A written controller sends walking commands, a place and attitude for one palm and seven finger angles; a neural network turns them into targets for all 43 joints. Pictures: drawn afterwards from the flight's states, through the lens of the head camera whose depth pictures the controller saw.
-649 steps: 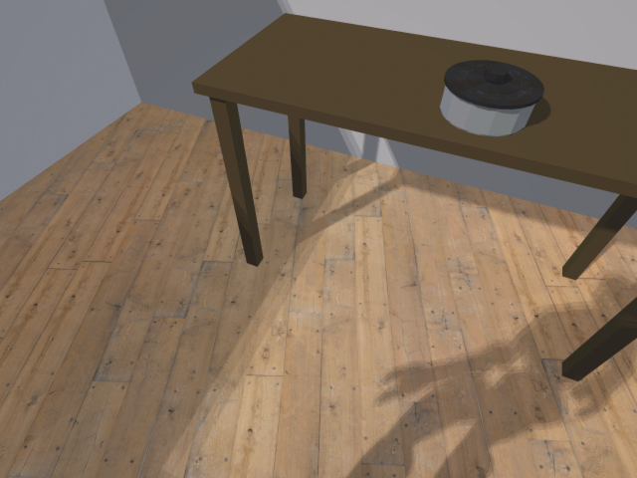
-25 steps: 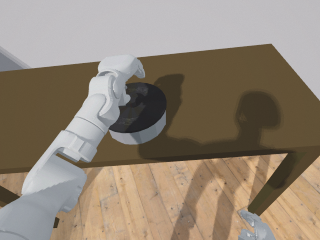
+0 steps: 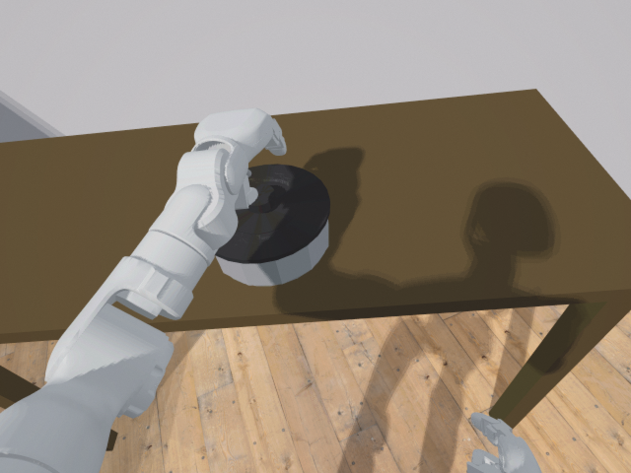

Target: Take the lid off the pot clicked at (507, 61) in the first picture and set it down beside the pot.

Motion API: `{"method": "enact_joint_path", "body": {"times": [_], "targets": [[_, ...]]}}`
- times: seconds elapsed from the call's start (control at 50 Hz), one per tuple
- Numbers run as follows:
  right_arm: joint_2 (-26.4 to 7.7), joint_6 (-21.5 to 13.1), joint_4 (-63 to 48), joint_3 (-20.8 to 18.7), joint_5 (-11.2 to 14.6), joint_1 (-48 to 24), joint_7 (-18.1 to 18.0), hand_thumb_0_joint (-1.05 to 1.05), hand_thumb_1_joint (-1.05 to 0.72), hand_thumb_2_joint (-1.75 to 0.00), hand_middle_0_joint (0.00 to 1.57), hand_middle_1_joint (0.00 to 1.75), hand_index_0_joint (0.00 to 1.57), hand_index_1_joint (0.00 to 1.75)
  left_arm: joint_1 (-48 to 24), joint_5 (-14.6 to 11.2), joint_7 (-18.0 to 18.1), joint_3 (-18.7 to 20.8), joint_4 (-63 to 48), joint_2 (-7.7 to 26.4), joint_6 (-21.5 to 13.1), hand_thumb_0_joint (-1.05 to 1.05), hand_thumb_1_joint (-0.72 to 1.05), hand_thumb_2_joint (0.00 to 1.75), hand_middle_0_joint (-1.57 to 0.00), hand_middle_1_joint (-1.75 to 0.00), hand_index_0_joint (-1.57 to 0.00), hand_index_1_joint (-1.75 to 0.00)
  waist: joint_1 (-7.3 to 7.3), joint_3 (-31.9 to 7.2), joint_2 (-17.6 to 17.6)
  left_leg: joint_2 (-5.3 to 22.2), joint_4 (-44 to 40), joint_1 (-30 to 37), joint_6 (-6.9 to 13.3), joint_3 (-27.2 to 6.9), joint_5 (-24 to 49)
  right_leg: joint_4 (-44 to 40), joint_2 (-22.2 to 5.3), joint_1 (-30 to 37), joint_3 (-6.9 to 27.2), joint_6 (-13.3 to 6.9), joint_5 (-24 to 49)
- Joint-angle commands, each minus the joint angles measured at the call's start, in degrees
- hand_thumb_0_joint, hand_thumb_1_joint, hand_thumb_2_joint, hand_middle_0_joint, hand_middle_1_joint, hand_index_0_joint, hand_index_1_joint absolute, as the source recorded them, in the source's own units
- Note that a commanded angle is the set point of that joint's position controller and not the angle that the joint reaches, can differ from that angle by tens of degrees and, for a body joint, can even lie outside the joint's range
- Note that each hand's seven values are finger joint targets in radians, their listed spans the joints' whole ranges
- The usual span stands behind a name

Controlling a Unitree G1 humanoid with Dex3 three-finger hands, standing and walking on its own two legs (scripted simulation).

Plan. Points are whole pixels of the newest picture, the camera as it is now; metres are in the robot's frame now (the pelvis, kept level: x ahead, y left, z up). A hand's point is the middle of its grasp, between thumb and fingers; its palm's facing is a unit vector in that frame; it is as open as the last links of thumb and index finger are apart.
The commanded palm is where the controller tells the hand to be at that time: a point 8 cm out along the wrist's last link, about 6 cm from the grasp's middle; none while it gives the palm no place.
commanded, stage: lower the open fingers around the knob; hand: left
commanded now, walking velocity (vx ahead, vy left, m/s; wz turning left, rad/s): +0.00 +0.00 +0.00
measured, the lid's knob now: (259, 198) +0.47 +0.10 +0.10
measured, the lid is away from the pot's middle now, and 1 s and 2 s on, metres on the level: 0.00 0.00 0.00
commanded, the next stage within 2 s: close the fingers and squeeze the knob in 0.98 s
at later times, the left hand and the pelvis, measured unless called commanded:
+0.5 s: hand (248, 194) +0.43 +0.10 +0.15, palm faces -0.22 -0.07 -0.97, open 10.1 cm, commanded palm +0.41 +0.10 +0.20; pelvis +0.00 +0.00 +0.00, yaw +0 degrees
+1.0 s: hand (255, 201) +0.44 +0.09 +0.12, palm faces -0.27 -0.08 -0.96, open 10.1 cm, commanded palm +0.42 +0.10 +0.18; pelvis +0.00 +0.00 +0.00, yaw +0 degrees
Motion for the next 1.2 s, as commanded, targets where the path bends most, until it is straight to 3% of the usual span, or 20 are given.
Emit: {"method": "enact_joint_path", "body": {"times": [0.0,0.08,0.14,0.18,0.2,0.26,0.42,0.54,0.62,0.68,0.7,0.78,0.8,0.96,1.02,1.06,1.08,1.1,1.16,1.18], "targets": [[-5.3,-2.9,-9.0,-1.9,-0.3,-7.1,-0.2,0.0,-0.9,-0.9,0.2,0.3,0.2,0.3,-28.5,1.3,2.5,7.9,-13.2,12.2,-0.3,0.0,-0.36,1.56,-0.85,-0.08,-0.85,-0.08,0.37,-23.0,-9.0,-0.5,-2.1,-2.9,1.8,0.4,19.9,0.4,2.4,21.2,-1.4,-3.2,17.8],[-5.2,-2.2,-8.1,-1.4,0.1,-7.0,-0.2,0.0,-0.9,-0.9,0.2,0.3,0.2,0.3,-28.1,1.7,2.3,5.5,-9.0,9.8,0.6,0.0,-0.36,1.56,-0.85,-0.08,-0.85,-0.08,-0.26,-18.2,-9.7,-0.4,-3.0,-4.7,1.5,0.8,16.1,-0.2,2.6,18.2,-1.9,-3.1,14.2],[-5.3,-2.5,-9.3,-1.7,-0.2,-7.3,-0.4,0.0,-0.9,-0.9,0.2,0.3,0.2,0.3,-27.8,0.7,1.4,8.0,-13.2,12.8,-0.3,0.0,-0.36,1.56,-0.85,-0.08,-0.85,-0.08,0.4,-22.9,-9.5,-0.8,-2.4,-3.4,1.8,0.5,18.6,0.5,2.3,21.9,-1.3,-3.1,17.5],[-5.2,-2.2,-8.9,-1.7,-0.2,-6.8,-0.2,0.0,-0.9,-0.9,0.2,0.3,0.2,0.3,-26.5,1.0,0.9,5.7,-11.0,10.1,0.3,0.0,-0.36,1.56,-0.85,-0.08,-0.85,-0.08,-0.11,-21.1,-9.8,-0.7,-2.2,-3.7,1.8,0.6,19.5,0.3,2.4,20.6,-1.7,-3.1,18.1],[-5.7,-2.0,-8.9,-2.0,-0.2,-6.6,-0.1,0.0,-0.9,-0.9,0.2,0.3,0.2,0.3,-25.6,0.6,1.0,7.9,-11.4,12.1,0.1,0.0,-0.36,1.56,-0.85,-0.08,-0.85,-0.08,0.01,-21.3,-9.9,-0.4,-2.2,-3.6,1.8,0.6,19.1,0.1,2.4,20.8,-1.6,-3.2,17.8],[-5.0,-1.9,-9.5,-1.6,0.0,-7.6,0.1,0.0,-0.9,-0.9,0.2,0.3,0.2,0.3,-26.1,0.8,0.5,4.7,-12.7,9.2,0.0,0.0,-0.36,1.56,-0.85,-0.08,-0.85,-0.08,-0.22,-20.8,-9.4,-0.8,-2.2,-3.5,1.8,0.6,19.2,0.3,2.5,20.3,-1.7,-3.2,17.9],[-5.2,-2.1,-8.2,-1.6,-0.3,-6.2,-0.4,0.0,-0.9,-0.9,0.2,0.3,0.2,0.3,-28.5,1.0,1.7,5.7,-10.3,10.1,-0.1,0.0,-0.36,1.56,-0.85,-0.08,-0.85,-0.08,-0.46,-21.3,-8.8,-0.8,-2.5,-2.9,1.7,0.1,17.4,0.3,2.9,19.2,-1.9,-3.4,15.0],[-5.2,-1.7,-7.6,-1.7,-0.3,-5.6,-0.3,0.0,-0.9,-0.9,0.2,0.3,0.2,0.3,-26.1,0.9,2.2,3.8,-6.1,7.0,0.4,0.0,-0.36,1.56,-0.85,-0.08,-0.85,-0.08,-0.82,-19.2,-9.1,-0.5,-2.7,-3.8,1.5,0.2,16.8,0.0,3.0,17.6,-2.2,-3.4,14.6],[-5.2,-2.1,-7.7,-1.9,-0.6,-5.4,-0.4,0.0,-0.9,-0.9,0.2,0.3,0.2,0.3,-27.0,1.2,2.8,5.2,-8.1,8.6,-0.1,0.0,-0.36,1.56,-0.85,-0.08,-0.85,-0.08,-0.54,-23.1,-8.8,-0.8,-2.0,-2.5,1.9,0.0,19.9,0.7,3.1,19.9,-1.8,-3.5,17.5],[-5.4,-1.7,-7.0,-1.7,-0.6,-4.8,-0.4,0.0,-0.9,-0.9,0.2,0.3,0.2,0.3,-24.5,1.2,2.9,4.4,-3.8,6.9,0.7,0.0,-0.36,1.56,-0.85,-0.08,-0.85,-0.08,-0.79,-19.1,-10.2,-0.7,-2.5,-4.7,1.7,0.6,17.9,0.1,3.0,18.7,-2.1,-3.3,16.9],[-5.9,-1.6,-6.9,-2.0,-0.7,-4.3,-0.6,0.0,-0.9,-0.9,0.2,0.3,0.2,0.3,-23.9,0.8,3.2,7.5,-3.1,9.9,0.4,0.0,-0.36,1.56,-0.85,-0.08,-0.85,-0.08,-0.43,-19.3,-10.9,-0.6,-2.7,-5.3,1.8,0.6,16.8,-0.2,2.9,19.4,-1.8,-3.2,16.0],[-5.1,-2.1,-7.0,-2.1,-0.5,-4.5,-0.7,0.0,-0.9,-0.9,0.2,0.3,0.2,0.3,-27.7,1.1,3.2,2.5,-5.2,5.4,0.1,0.0,-0.36,1.56,-0.85,-0.08,-0.85,-0.08,-1.37,-20.9,-8.7,-0.9,-2.2,-3.2,2.0,0.4,18.2,0.2,3.1,18.3,-1.8,-3.3,16.7],[-5.7,-2.1,-6.4,-2.4,-0.8,-3.5,-0.9,0.0,-0.9,-0.9,0.2,0.3,0.2,0.3,-26.4,1.0,3.5,5.6,-3.3,8.2,0.2,0.0,-0.36,1.56,-0.85,-0.08,-0.85,-0.08,-1.13,-21.2,-10.3,-0.8,-2.1,-3.8,2.1,0.3,18.1,0.2,3.2,19.0,-1.8,-3.3,16.7],[-5.5,-2.0,-6.5,-2.1,-0.5,-3.8,-0.8,0.0,-0.9,-0.9,0.2,0.3,0.2,0.3,-24.1,1.3,3.0,3.4,-1.1,5.8,0.5,0.0,-0.36,1.56,-0.85,-0.08,-0.85,-0.08,-1.18,-19.4,-10.4,-0.9,-2.5,-4.9,2.0,0.9,17.6,0.1,3.1,18.6,-1.9,-3.1,17.0],[-5.8,-2.0,-6.7,-2.0,-0.7,-3.9,-1.0,0.0,-0.9,-0.9,0.2,0.3,0.2,0.3,-25.1,1.2,3.1,5.7,-1.7,8.8,0.2,0.0,-0.36,1.56,-0.85,-0.08,-0.85,-0.08,-0.91,-19.7,-9.6,-0.9,-2.8,-5.3,2.1,0.8,16.6,-0.1,3.1,19.1,-1.8,-3.2,16.1],[-5.6,-1.9,-6.2,-2.1,-0.4,-3.4,-1.1,0.0,-0.9,-0.9,0.2,0.3,0.2,0.3,-25.8,1.1,2.9,2.9,-0.7,5.3,0.4,0.0,-0.36,1.56,-0.85,-0.08,-0.85,-0.08,-1.63,-18.2,-10.1,-0.9,-2.8,-5.0,2.1,1.0,15.7,-0.5,3.2,17.3,-1.9,-3.0,15.1],[-5.7,-2.0,-6.2,-2.1,-0.5,-3.2,-1.2,0.0,-0.9,-0.9,0.2,0.3,0.2,0.3,-26.0,1.0,3.1,4.4,0.1,7.1,0.5,0.0,-0.24,1.27,-0.81,-0.08,-0.81,-0.08,-1.47,-18.1,-10.0,-0.8,-2.8,-5.3,2.1,0.9,14.9,-0.6,3.1,17.3,-1.8,-3.0,14.3],[-6.2,-1.9,-6.0,-2.2,-0.7,-3.0,-1.4,0.0,-0.9,-0.9,0.2,0.3,0.2,0.3,-26.3,0.9,3.3,6.3,0.5,9.3,0.3,0.0,-0.23,1.27,-0.82,-0.08,-0.82,-0.08,-1.37,-18.1,-10.4,-0.8,-2.9,-5.8,2.1,0.9,14.0,-0.7,3.1,17.6,-1.6,-3.1,13.5],[-5.8,-2.1,-6.2,-2.0,-0.6,-3.2,-1.6,0.0,-0.9,-0.9,0.2,0.3,0.2,0.3,-25.3,1.2,3.1,4.9,1.9,7.8,0.3,0.0,-0.19,1.26,-0.84,-0.08,-0.84,-0.08,-1.24,-18.8,-10.1,-1.0,-2.9,-5.8,2.1,1.1,14.0,-0.5,3.0,17.8,-1.6,-3.0,13.5],[-5.8,-2.1,-6.1,-1.9,-0.6,-2.9,-1.6,0.0,-0.9,-0.9,0.2,0.3,0.2,0.3,-26.3,1.3,3.0,5.2,1.4,8.1,0.3,0.0,-0.18,1.26,-0.79,-0.21,-0.79,-0.21,-1.33,-18.9,-10.4,-0.9,-3.0,-5.7,2.1,1.1,14.7,-0.5,3.0,18.1,-1.6,-3.0,14.4]]}}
